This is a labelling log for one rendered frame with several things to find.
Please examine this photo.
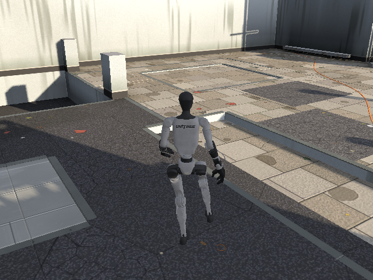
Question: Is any robot torso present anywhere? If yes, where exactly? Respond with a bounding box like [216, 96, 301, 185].
[173, 115, 200, 175]

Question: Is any right robot upper arm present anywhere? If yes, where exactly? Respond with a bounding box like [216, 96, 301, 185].
[198, 117, 214, 150]

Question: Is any robot left thigh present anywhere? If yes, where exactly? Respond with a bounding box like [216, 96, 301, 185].
[167, 164, 186, 207]

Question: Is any robot left hand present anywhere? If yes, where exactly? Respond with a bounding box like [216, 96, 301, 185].
[161, 147, 174, 158]

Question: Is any right robot forearm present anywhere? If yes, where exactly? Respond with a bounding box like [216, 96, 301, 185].
[209, 141, 223, 170]

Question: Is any robot right hand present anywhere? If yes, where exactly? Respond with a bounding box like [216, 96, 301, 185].
[212, 167, 225, 184]

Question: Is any left robot upper arm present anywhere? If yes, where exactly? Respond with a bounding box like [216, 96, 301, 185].
[160, 117, 174, 148]

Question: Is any left robot forearm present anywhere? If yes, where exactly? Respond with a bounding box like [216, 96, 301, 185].
[159, 140, 167, 153]

